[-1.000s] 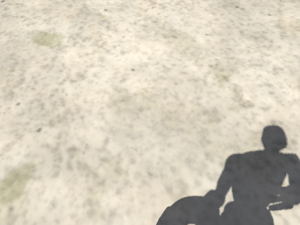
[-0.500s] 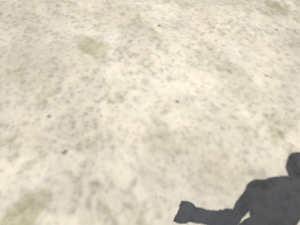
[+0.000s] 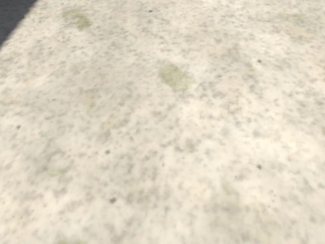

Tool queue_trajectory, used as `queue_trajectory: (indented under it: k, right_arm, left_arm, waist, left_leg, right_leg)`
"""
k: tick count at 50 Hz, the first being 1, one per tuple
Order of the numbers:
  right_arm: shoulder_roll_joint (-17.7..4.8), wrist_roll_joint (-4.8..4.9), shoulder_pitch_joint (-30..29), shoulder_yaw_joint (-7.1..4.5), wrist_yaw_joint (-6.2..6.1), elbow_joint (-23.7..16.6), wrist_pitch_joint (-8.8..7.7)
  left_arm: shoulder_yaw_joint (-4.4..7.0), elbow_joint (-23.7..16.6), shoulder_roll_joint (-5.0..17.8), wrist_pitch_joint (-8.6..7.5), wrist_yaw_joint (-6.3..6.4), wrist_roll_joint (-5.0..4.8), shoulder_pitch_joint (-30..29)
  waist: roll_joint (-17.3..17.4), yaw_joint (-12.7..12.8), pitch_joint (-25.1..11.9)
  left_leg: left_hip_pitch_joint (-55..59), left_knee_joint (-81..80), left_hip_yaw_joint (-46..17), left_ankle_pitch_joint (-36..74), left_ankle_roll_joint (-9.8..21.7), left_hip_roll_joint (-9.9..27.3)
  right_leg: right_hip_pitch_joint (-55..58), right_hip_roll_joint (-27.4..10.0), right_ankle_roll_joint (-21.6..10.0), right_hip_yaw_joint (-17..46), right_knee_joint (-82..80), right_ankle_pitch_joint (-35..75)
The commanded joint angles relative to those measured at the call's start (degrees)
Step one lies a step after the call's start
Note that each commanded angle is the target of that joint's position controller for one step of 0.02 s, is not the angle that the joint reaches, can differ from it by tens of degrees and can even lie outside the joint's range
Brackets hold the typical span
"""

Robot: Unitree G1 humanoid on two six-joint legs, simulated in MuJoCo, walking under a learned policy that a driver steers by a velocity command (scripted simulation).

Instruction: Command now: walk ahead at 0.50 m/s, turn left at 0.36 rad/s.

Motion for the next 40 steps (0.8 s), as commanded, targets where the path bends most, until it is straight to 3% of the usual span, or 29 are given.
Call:
queue_trajectory:
  k: [1, 6, 10, 12, 13, 14, 15, 16, 17, 18, 19, 21, 24, 29, 35, 38, 39, 40]
  right_arm:
    - [-1.1, -0.35, 0.7, 0.1, 0.68, -3.5, -0.16]
    - [0.8, -0.25, -10.0, 1.77, 1.36, -6.6, -0.93]
    - [0.3, -0.2, -14.4, 2.29, 1.15, -8.0, -1.43]
    - [-0.5, -0.51, -12.5, 2.04, 0.52, -7.5, -1.86]
    - [-0.9, -0.84, -7.4, 1.69, 0.09, -5.8, -2.31]
    - [-2.5, -1.55, 1.1, 0.88, -0.53, -2.6, -2.91]
    - [-6.8, -2.56, 11.5, -0.36, -1.38, -0.8, -3.24]
    - [-13.0, -1.71, 12.5, -1.81, -2.03, -0.5, -2.77]
    - [-10.6, 0.88, 10.8, -1.77, -2.14, -0.6, -2.4]
    - [-7.2, 1.03, 6.6, -0.76, -2.15, -0.4, -2.57]
    - [-4.1, 0.89, 4.0, 0.07, -1.84, -0.3, -2.93]
    - [-1.4, 1.15, 1.2, 0.9, -1.86, 0.2, -3.59]
    - [-2.3, 1.61, 3.6, 0.56, -1.89, 2.1, -4.65]
    - [-2.4, 1.76, 7.9, 0.42, -1.86, 5.2, -4.73]
    - [-3.4, 1.2, 12.9, 0.33, -2.23, 8.7, -4.65]
    - [-3.5, 0.9, 11.8, 0.53, -2.82, 10.0, -4.33]
    - [-4.0, 0.95, 11.0, 0.45, -3.05, 10.3, -4.35]
    - [-4.2, 1.34, 9.8, 0.44, -3.15, 10.5, -4.16]
  left_arm:
    - [1.63, -1.0, 6.4, -1.63, -0.5, -0.42, 2.8]
    - [1.84, 1.5, 7.0, -1.19, -0.89, -0.76, 5.0]
    - [2.28, 4.3, 8.7, -0.42, -0.72, -0.74, 9.2]
    - [2.49, 5.3, 9.7, 0.23, -0.53, -0.7, 9.5]
    - [2.47, 5.8, 10.0, 0.58, -0.44, -0.91, 9.2]
    - [2.02, 5.9, 8.8, 0.76, -0.36, -1.1, 9.7]
    - [1.13, 3.6, 6.5, 0.61, -0.35, -1.09, 8.7]
    - [0.22, 1.6, 1.4, 0.67, -0.8, -1.69, 13.7]
    - [1.85, 2.4, 7.6, 1.33, -0.21, -0.19, 9.0]
    - [1.81, 1.3, 6.7, 1.05, -0.53, -0.62, 5.6]
    - [1.42, 1.5, 5.4, 0.82, -0.77, -0.88, 4.8]
    - [1.3, 3.0, 4.4, 2.15, -1.19, 0.1, 6.7]
    - [1.37, 3.0, 3.2, 3.28, -2.04, 0.55, 5.1]
    - [1.0, -0.3, 2.4, 3.37, -2.3, 0.55, -6.3]
    - [0.34, -3.5, 2.3, 2.86, -2.25, 0.15, -16.3]
    - [0.37, -2.7, 2.1, 1.9, -1.6, 0.44, -13.6]
    - [0.73, -1.0, 2.9, 1.39, -1.14, 0.66, -9.1]
    - [1.18, 2.0, 3.5, 0.62, -0.65, 1.04, -1.2]
  waist:
    - [-8.8, -0.7, -0.4]
    - [-8.7, 1.2, 1.6]
    - [-9.2, 2.4, 2.3]
    - [-9.2, 1.1, 1.3]
    - [-8.3, -1.6, -1.3]
    - [-6.0, -4.8, -6.7]
    - [0.2, -9.0, -14.2]
    - [13.9, -5.6, -18.7]
    - [4.4, -6.7, -14.7]
    - [2.5, -4.3, -7.2]
    - [0.5, -2.5, -3.7]
    - [1.7, 0.6, -1.7]
    - [0.9, 1.5, -0.8]
    - [0.0, -0.6, 3.0]
    - [0.3, -3.3, 4.7]
    - [0.6, -1.5, 3.9]
    - [1.1, 0.3, 1.5]
    - [-0.1, 3.7, -2.4]
  left_leg:
    - [-7.7, -2.2, -2.7, 4.6, -0.9, 2.0]
    - [-4.7, -19.8, 2.5, 13.3, -1.6, 2.5]
    - [-0.2, -28.2, 6.4, 10.7, 0.5, 2.4]
    - [4.1, -31.4, 7.7, 6.6, 2.3, 0.6]
    - [11.0, -34.9, 8.5, 7.2, 3.4, -1.1]
    - [22.9, -36.7, 8.0, 8.2, 4.9, -1.6]
    - [37.2, -37.9, -5.7, 2.8, 7.7, 11.0]
    - [48.4, -44.9, -32.9, 2.8, 14.4, 25.7]
    - [44.5, -45.8, -32.1, 4.5, 14.2, 23.4]
    - [37.9, -46.3, -23.3, 8.9, 12.9, 20.7]
    - [31.6, -48.3, -17.5, 14.1, 11.2, 17.7]
    - [24.4, -51.5, -10.1, 18.1, 8.7, 13.4]
    - [22.9, -54.7, -6.7, 21.7, 9.8, 12.4]
    - [25.1, -57.4, -2.7, 21.9, 9.8, 11.1]
    - [31.2, -55.4, -0.4, 28.3, 8.6, 12.2]
    - [33.3, -47.8, 1.4, 48.1, 6.4, 12.1]
    - [33.8, -42.7, 1.6, 55.3, 5.2, 11.4]
    - [33.2, -33.7, 3.0, 56.4, 3.7, 9.1]
  right_leg:
    - [5.3, -15.2, -7.9, 11.9, -12.2, 13.2]
    - [4.9, -12.5, -6.9, 4.1, -13.1, 16.8]
    - [8.8, -14.7, -6.3, 4.1, -10.9, 20.9]
    - [11.7, -15.4, -5.8, 3.7, -5.8, 30.9]
    - [11.9, -14.3, -5.0, 2.0, 1.2, 38.1]
    - [8.4, -11.8, -3.8, -0.2, 11.8, 38.0]
    - [-2.4, -9.4, -2.5, -2.0, 28.4, 19.4]
    - [-21.9, 1.0, -0.4, -1.6, 46.5, -19.5]
    - [-27.0, -1.4, -1.2, 6.2, 50.9, -18.1]
    - [-28.4, -3.7, -1.6, 6.8, 50.0, -13.2]
    - [-26.2, -5.3, -1.5, 6.6, 46.4, -9.9]
    - [-20.4, -6.8, -0.4, 6.1, 42.0, -7.5]
    - [-20.8, -6.7, 0.8, 4.9, 39.9, -3.9]
    - [-27.3, -7.8, 2.5, 3.8, 28.6, 5.9]
    - [-25.0, -5.3, 0.6, 1.6, 15.6, 9.7]
    - [-17.9, -2.1, -1.7, 0.3, 11.4, 6.2]
    - [-12.4, -0.2, -2.5, 0.0, 9.9, 5.6]
    - [-3.6, 1.4, -3.6, -0.7, 4.9, 10.4]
